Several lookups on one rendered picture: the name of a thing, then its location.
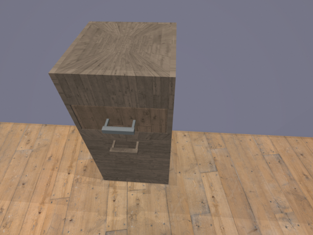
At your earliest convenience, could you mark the handle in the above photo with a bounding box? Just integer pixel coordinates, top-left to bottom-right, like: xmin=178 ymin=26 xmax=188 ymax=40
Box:
xmin=110 ymin=147 xmax=138 ymax=155
xmin=102 ymin=118 xmax=136 ymax=135

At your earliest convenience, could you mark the drawer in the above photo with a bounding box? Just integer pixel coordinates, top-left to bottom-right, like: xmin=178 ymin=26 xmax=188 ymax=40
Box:
xmin=71 ymin=105 xmax=168 ymax=133

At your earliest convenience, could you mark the cabinet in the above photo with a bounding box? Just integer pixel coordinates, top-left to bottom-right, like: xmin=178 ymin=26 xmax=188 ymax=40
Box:
xmin=48 ymin=22 xmax=177 ymax=184

